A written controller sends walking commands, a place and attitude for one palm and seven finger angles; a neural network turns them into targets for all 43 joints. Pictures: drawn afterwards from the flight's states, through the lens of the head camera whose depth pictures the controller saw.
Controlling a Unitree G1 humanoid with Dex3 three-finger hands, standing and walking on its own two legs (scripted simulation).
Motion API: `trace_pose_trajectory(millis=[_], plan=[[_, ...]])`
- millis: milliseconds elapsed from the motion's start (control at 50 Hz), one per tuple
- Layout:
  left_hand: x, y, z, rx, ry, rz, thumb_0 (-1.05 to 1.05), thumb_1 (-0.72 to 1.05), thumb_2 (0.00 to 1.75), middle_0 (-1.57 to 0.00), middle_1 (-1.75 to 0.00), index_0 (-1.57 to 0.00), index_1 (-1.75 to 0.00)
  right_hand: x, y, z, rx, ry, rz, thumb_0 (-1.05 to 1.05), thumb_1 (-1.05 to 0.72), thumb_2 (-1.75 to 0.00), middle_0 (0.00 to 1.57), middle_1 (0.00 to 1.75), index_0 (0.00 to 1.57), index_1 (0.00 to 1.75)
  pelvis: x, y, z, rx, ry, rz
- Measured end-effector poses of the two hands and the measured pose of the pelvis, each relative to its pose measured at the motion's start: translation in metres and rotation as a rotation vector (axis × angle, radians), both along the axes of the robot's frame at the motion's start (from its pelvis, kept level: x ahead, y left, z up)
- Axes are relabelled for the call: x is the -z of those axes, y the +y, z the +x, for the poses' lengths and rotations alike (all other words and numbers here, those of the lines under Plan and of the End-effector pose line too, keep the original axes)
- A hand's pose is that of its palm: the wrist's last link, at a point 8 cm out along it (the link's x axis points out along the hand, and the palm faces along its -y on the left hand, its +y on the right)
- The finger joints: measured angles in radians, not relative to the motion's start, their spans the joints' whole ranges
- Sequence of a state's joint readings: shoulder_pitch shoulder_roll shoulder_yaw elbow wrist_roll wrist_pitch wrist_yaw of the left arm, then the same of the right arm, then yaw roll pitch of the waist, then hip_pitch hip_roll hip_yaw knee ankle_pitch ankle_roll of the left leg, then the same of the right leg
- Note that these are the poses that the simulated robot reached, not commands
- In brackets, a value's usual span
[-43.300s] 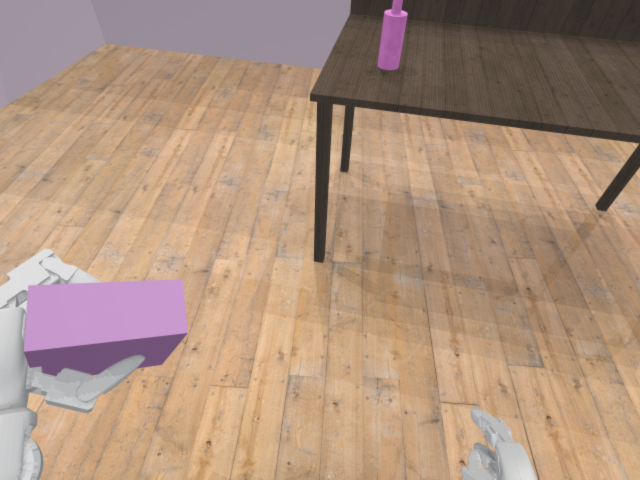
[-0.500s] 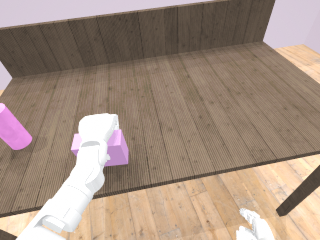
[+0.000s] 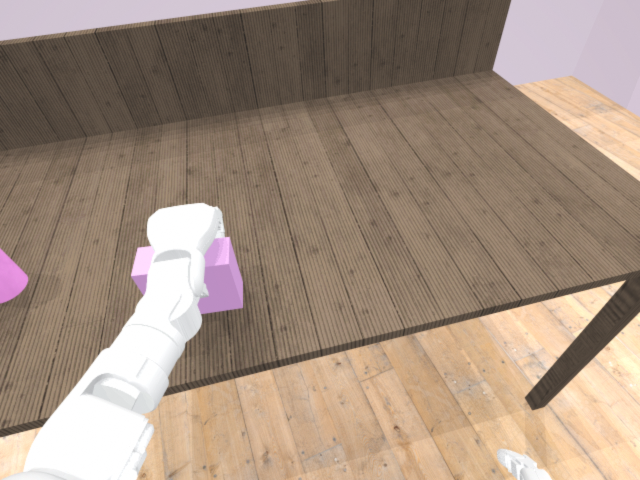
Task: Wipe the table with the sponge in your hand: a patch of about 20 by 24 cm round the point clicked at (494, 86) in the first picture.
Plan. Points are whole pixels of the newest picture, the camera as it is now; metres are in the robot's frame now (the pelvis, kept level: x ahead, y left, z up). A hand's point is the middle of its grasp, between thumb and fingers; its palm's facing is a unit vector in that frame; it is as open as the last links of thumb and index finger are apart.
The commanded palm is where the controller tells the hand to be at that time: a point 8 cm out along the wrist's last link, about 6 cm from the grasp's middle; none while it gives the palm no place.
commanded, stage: wipe forward along the third lane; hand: left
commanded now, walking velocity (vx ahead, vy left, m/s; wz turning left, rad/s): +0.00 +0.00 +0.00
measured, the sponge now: (196, 287) +0.38 +0.22 +0.01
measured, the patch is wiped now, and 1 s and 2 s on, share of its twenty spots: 0.60 0.80 0.95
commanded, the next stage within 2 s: wipe back along the third lane in 1.24 s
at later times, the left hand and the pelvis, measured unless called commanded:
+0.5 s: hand (193, 228) +0.45 +0.23 +0.07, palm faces -0.09 +0.01 -1.00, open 9.3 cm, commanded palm +0.44 +0.23 +0.10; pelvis -0.01 +0.00 -0.01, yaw -1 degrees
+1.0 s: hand (186, 209) +0.49 +0.26 +0.07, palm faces -0.09 +0.02 -1.00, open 9.3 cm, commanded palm +0.49 +0.24 +0.10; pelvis -0.01 +0.03 -0.01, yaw -2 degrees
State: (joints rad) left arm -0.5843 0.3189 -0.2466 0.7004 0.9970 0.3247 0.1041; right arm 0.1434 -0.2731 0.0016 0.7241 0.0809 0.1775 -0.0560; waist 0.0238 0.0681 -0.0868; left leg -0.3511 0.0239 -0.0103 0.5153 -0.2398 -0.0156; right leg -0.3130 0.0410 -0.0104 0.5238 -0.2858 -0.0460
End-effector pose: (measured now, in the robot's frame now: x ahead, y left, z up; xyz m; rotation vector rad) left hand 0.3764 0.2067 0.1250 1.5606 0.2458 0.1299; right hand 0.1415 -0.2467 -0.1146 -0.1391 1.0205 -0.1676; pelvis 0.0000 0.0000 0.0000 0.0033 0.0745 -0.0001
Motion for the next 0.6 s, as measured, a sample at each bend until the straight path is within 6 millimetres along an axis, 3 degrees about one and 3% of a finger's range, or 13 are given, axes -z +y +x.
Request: trace_pose_trajectory(millis=[300, 600], plan=[[-0.001, 0.009, 0.033, -0.002, -0.002, 0.01, -0.01, -0.55, 1.09, -0.88, -1.39, -0.89, -1.43, 0.012, -0.016, -0.059, 0.076, 0.118, -0.031, 0.01, -0.91, -0.9, 0.2, 0.3, 0.2, 0.3, 0.004, -0.002, -0.008, 0.007, 0.057, -0.006], [-0.001, 0.024, 0.065, -0.016, 0.014, 0.014, -0.02, -0.54, 1.09, -0.87, -1.39, -0.88, -1.45, 0.015, -0.014, -0.106, 0.143, 0.213, -0.049, 0.01, -0.91, -0.9, 0.2, 0.3, 0.2, 0.3, 0.008, 0.009, -0.009, 0.019, 0.114, -0.017]])
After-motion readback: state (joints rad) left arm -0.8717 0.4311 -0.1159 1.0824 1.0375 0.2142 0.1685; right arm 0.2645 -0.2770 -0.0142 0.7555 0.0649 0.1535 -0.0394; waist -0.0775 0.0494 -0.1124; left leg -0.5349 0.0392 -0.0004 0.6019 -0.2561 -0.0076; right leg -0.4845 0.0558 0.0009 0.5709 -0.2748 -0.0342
